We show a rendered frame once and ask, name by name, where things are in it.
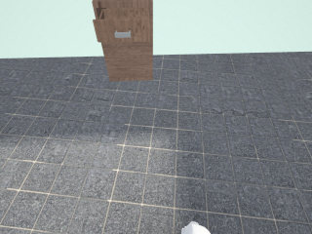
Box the cabinet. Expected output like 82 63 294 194
92 0 153 82

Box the right robot shin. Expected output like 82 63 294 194
187 221 199 226

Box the drawer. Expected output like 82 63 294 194
93 9 151 43

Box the right robot thigh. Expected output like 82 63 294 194
181 223 211 234

